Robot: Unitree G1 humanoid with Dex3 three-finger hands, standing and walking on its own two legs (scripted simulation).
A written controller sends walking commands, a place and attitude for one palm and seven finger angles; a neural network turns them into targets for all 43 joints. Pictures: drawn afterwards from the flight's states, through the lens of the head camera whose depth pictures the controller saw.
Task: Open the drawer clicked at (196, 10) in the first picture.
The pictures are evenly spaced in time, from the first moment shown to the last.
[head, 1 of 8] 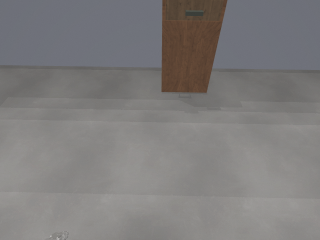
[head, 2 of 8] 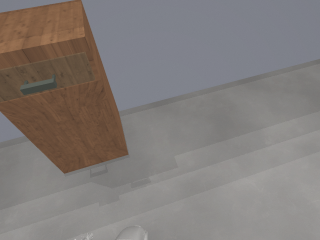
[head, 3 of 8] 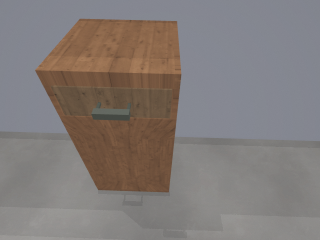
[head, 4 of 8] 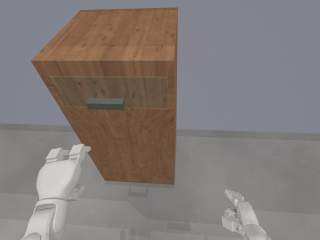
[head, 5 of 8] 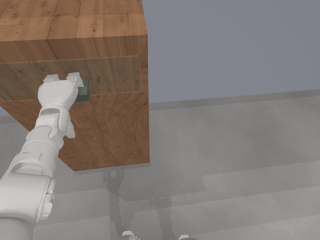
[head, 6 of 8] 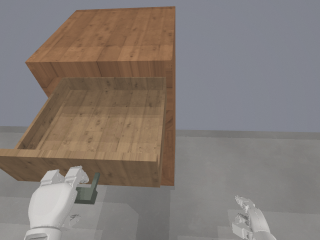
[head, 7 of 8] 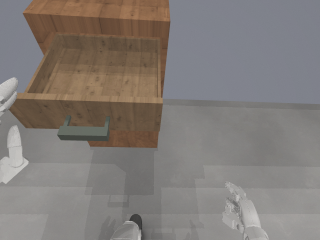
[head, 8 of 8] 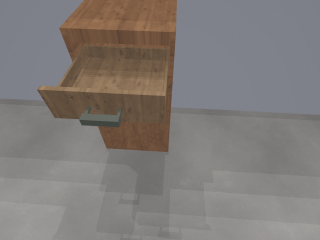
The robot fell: no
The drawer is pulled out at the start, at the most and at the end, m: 0.00 0.30 0.30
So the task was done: yes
